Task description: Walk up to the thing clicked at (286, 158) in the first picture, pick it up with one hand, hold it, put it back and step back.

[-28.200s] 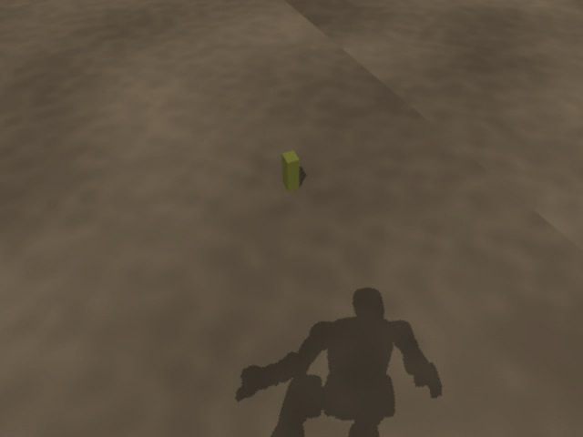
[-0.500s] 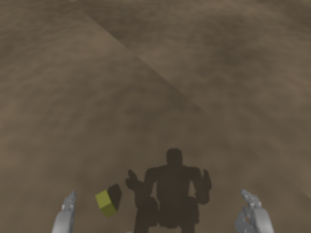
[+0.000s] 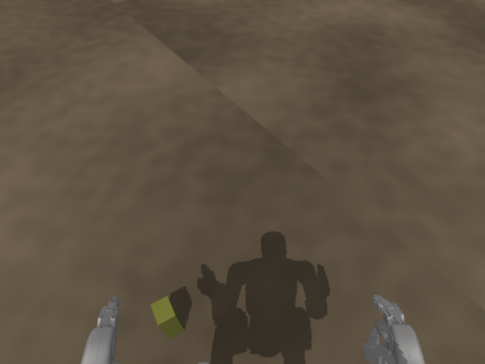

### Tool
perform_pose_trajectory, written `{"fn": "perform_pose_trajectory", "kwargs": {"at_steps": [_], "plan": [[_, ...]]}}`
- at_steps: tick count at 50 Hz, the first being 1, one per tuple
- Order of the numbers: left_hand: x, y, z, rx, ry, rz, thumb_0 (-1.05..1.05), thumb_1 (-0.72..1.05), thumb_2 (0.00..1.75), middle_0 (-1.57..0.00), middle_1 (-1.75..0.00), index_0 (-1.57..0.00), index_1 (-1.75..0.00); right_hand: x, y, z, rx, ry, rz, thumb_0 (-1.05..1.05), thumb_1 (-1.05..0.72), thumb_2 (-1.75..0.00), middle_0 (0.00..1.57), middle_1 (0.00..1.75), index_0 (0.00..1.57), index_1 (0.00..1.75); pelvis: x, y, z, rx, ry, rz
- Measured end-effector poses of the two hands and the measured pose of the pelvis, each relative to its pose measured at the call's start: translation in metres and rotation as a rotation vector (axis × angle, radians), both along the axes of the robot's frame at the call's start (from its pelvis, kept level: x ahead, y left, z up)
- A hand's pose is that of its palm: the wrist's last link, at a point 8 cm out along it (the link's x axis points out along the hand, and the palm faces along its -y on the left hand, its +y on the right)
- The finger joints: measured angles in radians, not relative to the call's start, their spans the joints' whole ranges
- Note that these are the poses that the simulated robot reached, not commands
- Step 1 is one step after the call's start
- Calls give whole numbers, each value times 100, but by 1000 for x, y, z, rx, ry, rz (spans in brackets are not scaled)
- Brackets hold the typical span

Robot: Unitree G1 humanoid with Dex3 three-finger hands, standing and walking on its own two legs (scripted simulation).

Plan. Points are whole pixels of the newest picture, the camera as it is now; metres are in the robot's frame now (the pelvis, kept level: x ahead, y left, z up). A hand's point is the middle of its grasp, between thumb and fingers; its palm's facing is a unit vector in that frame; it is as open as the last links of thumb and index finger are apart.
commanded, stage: home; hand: left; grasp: from the side
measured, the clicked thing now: (168, 318) +0.39 +0.28 -0.63
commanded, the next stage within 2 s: stand in 0.52 s
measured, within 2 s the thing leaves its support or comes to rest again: neither
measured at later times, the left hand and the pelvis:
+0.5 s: hand (141, 353) +0.17 +0.18 -0.05, palm faces +0.10 -0.96 -0.28, open 17.6 cm; pelvis +0.00 +0.00 +0.00, yaw +0 degrees
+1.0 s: hand out of the picture +0.16 +0.20 -0.09, palm faces -0.04 -0.94 -0.33, open 11.1 cm; pelvis -0.01 +0.00 +0.01, yaw +0 degrees
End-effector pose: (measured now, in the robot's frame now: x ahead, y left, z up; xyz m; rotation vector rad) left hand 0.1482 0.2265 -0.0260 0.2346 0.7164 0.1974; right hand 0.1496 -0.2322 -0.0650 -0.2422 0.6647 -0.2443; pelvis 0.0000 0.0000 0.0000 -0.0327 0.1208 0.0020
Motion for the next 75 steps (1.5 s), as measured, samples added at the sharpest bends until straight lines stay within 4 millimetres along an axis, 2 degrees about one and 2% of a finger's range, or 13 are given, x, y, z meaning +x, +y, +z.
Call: {"fn": "perform_pose_trajectory", "kwargs": {"at_steps": [35,39,44,48,53,57,61,65,75], "plan": [[1,1,-1,-3,7,2,-1,-55,6,-7,-8,-7,-7,-1,0,1,-7,-1,-5,1,-90,-89,20,30,21,30,0,1,1,-1,-3,-2],[0,1,-1,-3,3,2,-1,-43,18,-12,-16,-12,-16,-2,0,2,-9,-2,-5,1,-90,-89,20,30,21,30,0,2,1,0,-5,-3],[0,1,0,-3,0,0,-1,-15,46,-17,-24,-17,-24,-2,1,2,-9,-6,-4,1,-90,-89,20,30,21,30,-1,3,1,0,-7,-3],[0,13,-20,46,42,-97,-1,13,66,-19,-27,-19,-27,-8,-7,-12,-45,164,126,1,-90,-89,20,30,21,30,-6,2,7,21,-62,-4],[-21,40,-39,57,177,-89,0,49,81,-20,-29,-20,-29,-30,-29,-17,-27,316,103,1,-90,-89,20,30,21,30,-7,3,15,36,-99,-6],[-46,56,-46,67,288,-48,0,70,86,-20,-29,-20,-30,-51,-43,-14,-30,399,55,1,-90,-89,20,30,21,30,-4,4,24,35,-117,-7],[-69,66,-49,67,380,-11,0,81,88,-20,-30,-20,-30,-72,-49,-11,-29,472,15,1,-90,-89,20,30,21,30,-2,6,33,34,-136,-6],[-87,70,-50,56,449,16,0,87,89,-20,-30,-20,-30,-88,-48,-9,-19,532,-6,1,-90,-89,20,30,20,30,-2,9,41,31,-154,-5],[-107,74,-44,38,521,37,0,90,90,-20,-30,-20,-30,-104,-32,-7,21,577,-14,1,-90,-89,20,30,21,30,-10,16,54,34,-190,-8]]}}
